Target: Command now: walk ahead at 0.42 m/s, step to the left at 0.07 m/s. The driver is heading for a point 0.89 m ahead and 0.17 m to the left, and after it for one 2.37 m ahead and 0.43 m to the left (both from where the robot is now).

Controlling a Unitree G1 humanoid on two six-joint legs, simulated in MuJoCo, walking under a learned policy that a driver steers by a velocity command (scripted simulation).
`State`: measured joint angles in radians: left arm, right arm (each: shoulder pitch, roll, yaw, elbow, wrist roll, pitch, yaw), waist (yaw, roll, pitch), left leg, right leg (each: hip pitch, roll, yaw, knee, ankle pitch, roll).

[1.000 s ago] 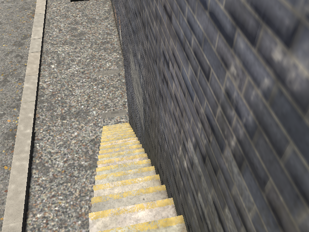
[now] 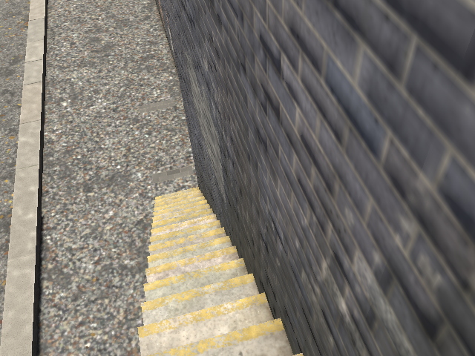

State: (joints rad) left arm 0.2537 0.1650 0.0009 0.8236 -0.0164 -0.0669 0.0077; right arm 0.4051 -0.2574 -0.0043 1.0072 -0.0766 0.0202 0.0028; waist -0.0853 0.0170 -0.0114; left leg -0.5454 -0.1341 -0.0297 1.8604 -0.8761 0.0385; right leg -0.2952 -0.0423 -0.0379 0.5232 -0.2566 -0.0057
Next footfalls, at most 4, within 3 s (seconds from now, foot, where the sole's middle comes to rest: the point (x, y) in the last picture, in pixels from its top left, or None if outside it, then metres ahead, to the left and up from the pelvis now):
0.36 left None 0.23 0.20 -0.98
1.02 right None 0.48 0.00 -1.19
1.60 left None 0.67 0.29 -1.39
2.20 right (231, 328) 0.95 0.07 -1.60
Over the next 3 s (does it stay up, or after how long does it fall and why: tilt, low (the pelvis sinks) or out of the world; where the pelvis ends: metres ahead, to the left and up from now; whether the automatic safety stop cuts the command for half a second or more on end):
stays up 0.90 0.15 -0.83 its command is cut before an obstacle from the start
